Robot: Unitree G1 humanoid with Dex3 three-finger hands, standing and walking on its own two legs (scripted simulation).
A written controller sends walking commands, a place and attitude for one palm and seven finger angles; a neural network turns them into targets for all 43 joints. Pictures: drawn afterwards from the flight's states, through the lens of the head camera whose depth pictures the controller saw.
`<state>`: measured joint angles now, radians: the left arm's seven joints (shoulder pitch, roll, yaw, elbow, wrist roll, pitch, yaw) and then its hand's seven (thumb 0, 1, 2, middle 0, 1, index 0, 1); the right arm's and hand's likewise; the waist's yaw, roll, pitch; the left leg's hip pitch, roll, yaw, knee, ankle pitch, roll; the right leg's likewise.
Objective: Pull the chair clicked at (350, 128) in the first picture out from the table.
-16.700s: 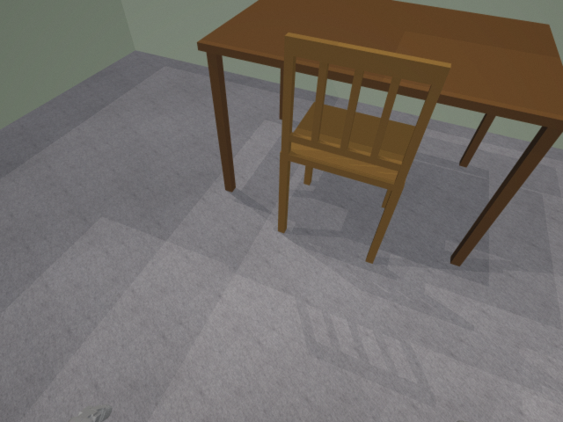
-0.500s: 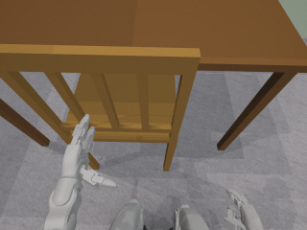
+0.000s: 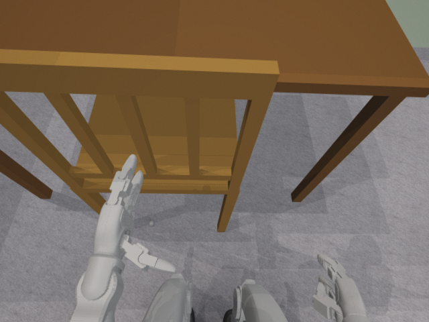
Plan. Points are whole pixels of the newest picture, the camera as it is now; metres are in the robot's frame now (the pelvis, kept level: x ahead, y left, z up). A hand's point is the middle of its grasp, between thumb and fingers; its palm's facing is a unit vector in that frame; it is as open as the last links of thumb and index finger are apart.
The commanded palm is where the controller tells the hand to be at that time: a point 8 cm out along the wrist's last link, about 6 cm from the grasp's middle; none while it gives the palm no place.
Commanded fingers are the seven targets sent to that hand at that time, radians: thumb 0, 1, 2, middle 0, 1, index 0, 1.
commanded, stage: push the fingers through the gap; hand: left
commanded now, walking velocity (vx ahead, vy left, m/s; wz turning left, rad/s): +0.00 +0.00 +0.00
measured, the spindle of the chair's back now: (140, 139) +0.44 +0.16 +0.02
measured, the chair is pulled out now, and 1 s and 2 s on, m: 0.00 0.00 0.00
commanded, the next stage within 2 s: hook a spindle and tug to test in 1.38 s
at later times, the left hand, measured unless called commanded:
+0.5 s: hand (127, 181) +0.35 +0.17 +0.03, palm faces +0.13 -0.99 -0.04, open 16.8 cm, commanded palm +0.33 +0.20 +0.02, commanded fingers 0.00 -0.50 0.30 -0.06 -0.08 -0.06 -0.08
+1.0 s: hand (147, 166) +0.40 +0.15 +0.00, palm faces +0.00 -1.00 -0.01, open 17.0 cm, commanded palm +0.37 +0.19 +0.02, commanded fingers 0.00 -0.50 0.30 -0.06 -0.08 -0.06 -0.08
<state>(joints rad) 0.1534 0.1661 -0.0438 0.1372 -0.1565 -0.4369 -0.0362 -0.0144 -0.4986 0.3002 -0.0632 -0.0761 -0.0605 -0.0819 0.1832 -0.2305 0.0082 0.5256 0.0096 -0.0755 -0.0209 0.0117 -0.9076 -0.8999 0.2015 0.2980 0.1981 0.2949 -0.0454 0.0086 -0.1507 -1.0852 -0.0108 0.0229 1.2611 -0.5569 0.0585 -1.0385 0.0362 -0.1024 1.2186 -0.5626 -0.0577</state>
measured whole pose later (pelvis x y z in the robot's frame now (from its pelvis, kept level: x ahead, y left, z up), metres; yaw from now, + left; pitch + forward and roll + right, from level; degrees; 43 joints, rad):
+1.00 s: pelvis -0.01 +0.01 +0.00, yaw +0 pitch +24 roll -3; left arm -0.40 0.22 0.11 0.69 -0.15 -0.42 -0.04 -0.01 -0.50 0.30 -0.06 -0.07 -0.06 -0.08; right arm 0.22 -0.26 0.01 0.61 0.01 0.03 0.03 0.01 -0.91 -0.90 0.20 0.30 0.20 0.29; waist -0.07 0.04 -0.16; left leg -1.15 -0.01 0.02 1.27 -0.54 0.07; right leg -1.09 0.03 -0.10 1.22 -0.54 -0.04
